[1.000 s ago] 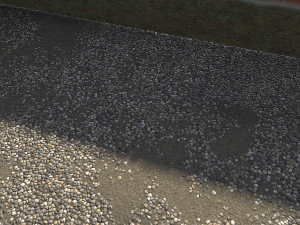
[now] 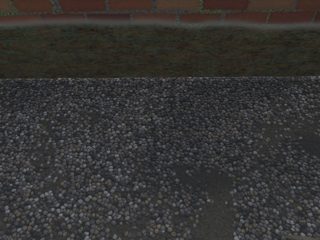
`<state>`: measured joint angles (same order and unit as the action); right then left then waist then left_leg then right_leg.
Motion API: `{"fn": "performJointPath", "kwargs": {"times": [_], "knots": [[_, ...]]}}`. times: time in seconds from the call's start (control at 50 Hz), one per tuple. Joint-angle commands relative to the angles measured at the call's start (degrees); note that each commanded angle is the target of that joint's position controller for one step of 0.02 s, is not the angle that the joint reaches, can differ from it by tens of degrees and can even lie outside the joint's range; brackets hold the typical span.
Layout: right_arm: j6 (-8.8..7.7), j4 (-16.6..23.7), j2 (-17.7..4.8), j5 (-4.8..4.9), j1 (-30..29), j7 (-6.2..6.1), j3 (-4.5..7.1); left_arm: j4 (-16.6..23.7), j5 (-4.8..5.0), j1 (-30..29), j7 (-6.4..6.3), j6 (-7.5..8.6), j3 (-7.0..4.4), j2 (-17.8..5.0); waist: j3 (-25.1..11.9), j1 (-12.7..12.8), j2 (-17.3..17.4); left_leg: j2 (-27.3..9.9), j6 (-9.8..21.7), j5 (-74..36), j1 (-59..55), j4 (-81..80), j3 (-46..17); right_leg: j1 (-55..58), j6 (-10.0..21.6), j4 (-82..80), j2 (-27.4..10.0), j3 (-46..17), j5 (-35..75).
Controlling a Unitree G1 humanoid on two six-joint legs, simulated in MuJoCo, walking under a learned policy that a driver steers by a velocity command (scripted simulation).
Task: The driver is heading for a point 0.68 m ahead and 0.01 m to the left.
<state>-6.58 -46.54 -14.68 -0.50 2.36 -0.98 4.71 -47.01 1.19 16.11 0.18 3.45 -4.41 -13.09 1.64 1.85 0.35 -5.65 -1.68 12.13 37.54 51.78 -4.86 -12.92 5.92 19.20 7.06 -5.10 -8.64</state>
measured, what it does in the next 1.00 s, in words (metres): walks ahead: left foot, then right foot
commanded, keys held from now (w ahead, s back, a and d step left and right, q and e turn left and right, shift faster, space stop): w+e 0.08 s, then w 0.74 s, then no key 0.18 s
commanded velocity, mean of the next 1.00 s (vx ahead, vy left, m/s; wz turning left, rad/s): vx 0.47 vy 0.00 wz -0.18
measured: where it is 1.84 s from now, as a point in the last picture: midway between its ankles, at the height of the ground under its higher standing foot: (181, 204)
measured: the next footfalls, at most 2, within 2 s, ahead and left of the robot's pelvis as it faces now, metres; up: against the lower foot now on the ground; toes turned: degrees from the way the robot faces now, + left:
left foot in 0.22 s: +0.30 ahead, +0.14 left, +0.00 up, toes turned -9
right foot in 0.74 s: +0.56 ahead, -0.14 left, +0.00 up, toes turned -9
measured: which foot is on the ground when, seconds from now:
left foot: up 0.00-0.20, down 0.22-0.76, up 0.78-1.00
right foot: down 0.00-0.24, up 0.26-0.72, down 0.74-1.00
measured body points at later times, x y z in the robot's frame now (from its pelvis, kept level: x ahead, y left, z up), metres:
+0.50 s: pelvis +0.27 +0.06 +0.00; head +0.30 +0.07 +0.45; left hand +0.47 +0.28 -0.10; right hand +0.26 -0.22 -0.12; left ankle +0.26 +0.14 -0.75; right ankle +0.34 -0.13 -0.68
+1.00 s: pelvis +0.50 -0.04 +0.00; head +0.53 -0.05 +0.45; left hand +0.63 +0.22 -0.12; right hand +0.60 -0.33 -0.12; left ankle +0.60 +0.11 -0.68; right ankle +0.50 -0.13 -0.75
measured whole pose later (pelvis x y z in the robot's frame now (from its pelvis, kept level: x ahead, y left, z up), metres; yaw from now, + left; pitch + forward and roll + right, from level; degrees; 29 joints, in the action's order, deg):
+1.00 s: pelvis +0.50 -0.04 +0.00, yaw -9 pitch +2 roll -1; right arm -3.6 -46.4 -17.0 -0.1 8.5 -0.5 3.2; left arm -46.3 -0.5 15.1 1.1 4.3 -3.4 -14.3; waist 1.8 1.5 2.4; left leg -5.3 -1.6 14.4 35.5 53.1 -1.7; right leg -12.1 3.4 18.3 3.1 2.0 -8.3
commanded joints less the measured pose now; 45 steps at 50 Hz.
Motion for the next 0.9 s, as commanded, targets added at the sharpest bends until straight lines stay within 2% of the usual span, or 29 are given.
{"fn": "performJointPath", "kwargs": {"times": [0.02,0.1,0.16,0.2,0.22,0.24,0.26,0.28,0.3,0.32,0.34,0.36,0.38,0.42,0.48,0.56,0.62,0.66,0.7,0.72,0.74,0.76,0.78,0.8,0.82,0.84,0.86,0.88,0.9], "knots": [[-0.03,3.88,-1.80,-0.24,-3.48,0.10,-0.07,4.65,0.39,-0.91,-0.78,0.72,-2.60,-9.91,-3.45,-0.03,-3.71,3.52,-0.83,-11.63,-6.08,-12.73,2.91,-3.15,8.34,-5.38,-11.55,-9.33,12.95],[-0.40,6.31,-3.45,0.95,-8.10,0.77,-0.12,3.37,0.62,2.68,-0.50,0.50,-2.46,-9.10,-3.00,2.12,-6.01,5.52,-0.02,-16.50,-9.43,-20.92,1.94,-0.92,6.62,-2.96,-12.77,-13.00,6.10],[-1.51,7.04,-5.46,0.82,-7.69,1.69,0.21,2.80,0.16,4.20,-1.03,0.23,-2.28,-8.53,-3.18,1.61,-7.06,5.16,1.86,-12.00,-10.88,-24.11,1.55,5.03,5.88,1.42,-15.48,-16.78,5.42],[-2.14,5.62,-6.80,0.38,-1.63,1.65,0.90,3.51,-0.22,3.29,-1.25,0.06,-2.03,-7.97,-5.31,-1.87,-7.49,6.08,4.29,-9.87,-19.64,-27.23,3.15,5.85,4.23,7.38,-13.45,-16.46,13.21],[-2.32,4.28,-8.86,-0.31,5.79,1.41,1.67,4.53,-0.57,1.80,-1.00,0.35,-1.35,-6.24,-10.49,-5.48,-5.88,1.62,7.13,-10.66,-30.87,-25.63,-0.45,2.31,2.45,17.12,-10.85,-13.48,15.48],[-2.12,3.08,-13.41,-1.17,14.65,1.15,2.87,5.42,-0.42,5.78,-0.87,0.96,-0.54,-3.66,-18.37,-6.50,4.10,-9.36,14.23,-9.27,-50.81,-25.34,-16.56,-12.88,-1.42,35.22,-4.38,-6.98,3.12],[-1.31,0.47,-13.61,0.00,19.20,1.68,3.31,4.78,0.96,10.64,-0.99,1.35,-0.13,-3.99,-21.27,-5.99,18.44,-18.07,21.05,3.34,-57.90,-32.22,-37.64,-26.74,-3.78,49.28,-1.50,-4.08,-23.95],[-1.09,1.46,-8.99,1.23,17.00,1.86,1.97,4.72,1.24,7.67,-0.94,1.55,-0.98,-8.68,-14.10,-6.79,10.97,-16.59,19.24,13.31,-53.33,-34.52,-37.20,-32.82,-3.69,54.66,-4.51,-6.72,-22.33],[-0.53,2.30,-6.73,1.08,13.63,1.80,1.22,5.70,0.79,2.03,-0.84,1.49,-1.10,-9.42,-8.18,-6.78,5.67,-14.09,16.82,12.79,-46.47,-35.11,-29.08,-33.78,-3.64,55.58,-6.89,-4.94,-17.41],[-0.13,2.65,-5.86,0.55,10.56,1.92,0.65,6.74,-0.15,-1.30,-0.79,1.56,-1.04,-8.72,-4.12,-5.28,2.49,-11.62,15.73,7.61,-39.09,-36.83,-23.37,-32.52,-3.58,52.49,-9.04,-2.67,-13.54],[-0.12,2.76,-4.72,0.24,9.02,2.03,0.12,7.16,-0.87,-2.41,-0.83,1.50,-1.27,-8.30,-2.82,-3.93,2.49,-9.63,14.97,2.22,-34.77,-38.11,-19.57,-30.33,-3.56,48.85,-11.04,-1.93,-10.83],[-0.13,2.63,-4.41,-0.07,8.61,2.13,-0.17,7.27,-0.78,-1.75,-0.73,1.37,-1.23,-7.36,-2.62,-2.77,3.64,-7.98,14.46,-1.77,-31.81,-39.23,-16.62,-27.56,-3.64,46.57,-12.04,-1.16,-9.52],[-0.21,2.22,-4.36,0.08,9.02,2.22,-0.20,7.18,-0.64,-1.18,-0.68,1.23,-1.05,-6.32,-3.03,-2.31,4.67,-7.01,14.54,-4.84,-30.55,-40.07,-14.51,-26.12,-3.88,44.57,-12.45,-0.30,-8.92],[-0.33,1.30,-5.92,0.52,10.56,2.01,0.15,7.91,-0.77,-2.65,-0.73,1.05,-0.69,-5.05,-3.10,-2.28,4.71,-6.60,15.27,-10.82,-30.11,-41.50,-11.04,-26.65,-4.71,40.02,-13.07,1.03,-6.35],[0.15,0.27,-7.97,1.03,12.67,1.41,0.63,9.46,-0.98,-8.13,-0.66,1.12,0.02,-3.82,-2.61,-3.52,3.63,-5.72,14.63,-15.76,-30.48,-42.66,-6.47,-26.73,-5.71,29.32,-13.24,2.22,1.94],[0.76,-1.31,-8.89,1.76,16.60,1.25,0.59,10.96,-0.37,-14.82,0.11,1.35,0.56,-3.25,-1.30,-5.96,3.99,-4.37,12.95,-15.62,-31.06,-42.21,-2.32,-22.79,-5.95,17.56,-11.44,3.84,10.71],[1.44,-2.69,-9.19,1.90,19.83,1.29,0.48,12.82,0.12,-19.87,1.01,1.61,0.69,-3.59,0.30,-7.62,4.06,-6.26,12.86,-15.07,-34.64,-40.50,-3.14,-22.84,-5.42,13.23,-10.35,4.48,9.96],[2.03,-3.35,-9.82,1.93,20.82,1.15,0.60,13.93,0.22,-21.87,1.69,1.98,0.66,-4.10,0.95,-7.65,4.51,-7.86,12.52,-17.18,-37.86,-38.50,-4.01,-22.90,-4.25,10.96,-9.59,4.94,6.35],[2.63,-3.67,-10.97,2.01,20.33,0.86,0.92,13.81,0.11,-19.70,2.06,2.35,0.16,-5.50,-0.30,-5.41,5.51,-8.48,11.46,-24.84,-39.56,-34.64,-3.80,-17.77,-2.53,8.28,-8.22,5.81,3.00],[2.82,-3.52,-11.38,2.24,19.20,0.73,0.98,12.47,-0.18,-14.92,1.92,2.43,-0.58,-6.82,-3.09,-2.32,5.50,-7.10,10.42,-33.55,-38.93,-29.55,-1.98,-9.91,-1.17,5.86,-6.70,7.21,4.11],[2.82,-3.08,-10.57,2.09,18.61,0.65,0.63,9.95,-0.64,-6.51,1.47,2.39,-1.89,-9.58,-8.68,1.45,4.55,-4.46,8.89,-37.43,-34.83,-20.27,0.42,3.43,0.88,6.15,-7.31,6.47,6.43],[2.45,-1.04,-8.01,0.63,17.18,0.51,-0.51,7.93,-1.53,5.27,0.76,2.22,-3.09,-14.11,-17.66,5.96,-1.67,-1.05,6.55,-22.16,-22.19,-2.57,3.25,21.77,5.29,9.05,-18.66,-5.80,11.53],[1.17,-0.32,-2.27,0.95,23.69,0.81,-2.27,6.90,-1.55,6.90,1.00,1.82,-3.47,-17.07,-23.44,2.52,-16.58,7.71,3.51,17.51,-0.14,14.97,3.88,37.56,13.86,3.96,-30.41,-30.07,2.76],[0.32,-0.98,-7.88,1.93,20.85,1.20,-1.03,6.91,-0.80,7.74,0.96,1.46,-2.28,-12.02,-21.67,4.75,-11.94,5.16,3.61,20.85,6.55,21.58,-1.52,36.13,13.21,0.87,-29.44,-33.20,-4.78],[-0.07,0.58,-9.65,2.69,15.95,1.46,-0.48,7.23,-0.50,3.63,0.82,1.38,-1.48,-10.18,-13.42,4.14,-9.02,2.55,3.78,15.71,9.60,22.21,-0.28,28.85,10.91,-0.46,-27.10,-24.77,-2.95],[0.01,0.91,-8.98,2.20,13.21,1.23,-0.53,7.80,-0.95,-0.57,0.92,1.33,-0.93,-9.23,-8.63,2.22,-4.72,0.71,3.20,11.35,7.08,19.86,1.20,20.13,9.55,-1.68,-24.60,-18.43,7.26],[0.39,1.08,-8.45,1.17,12.31,0.96,-0.29,8.03,-1.49,-3.77,1.23,1.42,-0.56,-8.11,-5.64,0.11,-3.07,-0.31,2.31,9.50,4.09,16.92,1.58,13.02,8.95,-2.64,-22.86,-13.97,18.06],[1.15,0.76,-7.67,0.87,13.63,0.83,-0.20,8.06,-1.82,-5.48,1.40,1.69,-0.15,-6.92,-5.06,-2.10,-3.36,-1.15,1.71,8.90,0.01,14.93,1.27,8.43,8.42,-3.53,-21.26,-10.16,25.93],[1.90,0.40,-6.24,0.90,15.22,0.66,-0.40,7.59,-1.83,-6.14,1.52,2.05,-0.13,-6.79,-5.37,-3.50,-4.18,-1.10,1.05,8.54,-3.07,12.74,1.51,5.42,8.40,-4.17,-20.78,-7.74,31.15]]}}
